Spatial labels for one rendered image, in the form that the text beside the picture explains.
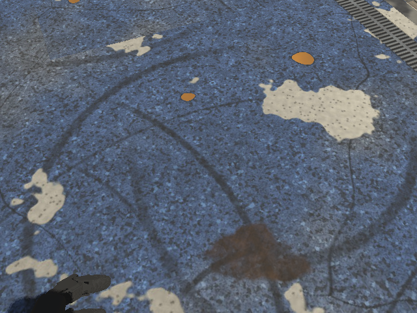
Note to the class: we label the left robot hand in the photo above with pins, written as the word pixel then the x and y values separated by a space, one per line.
pixel 69 290

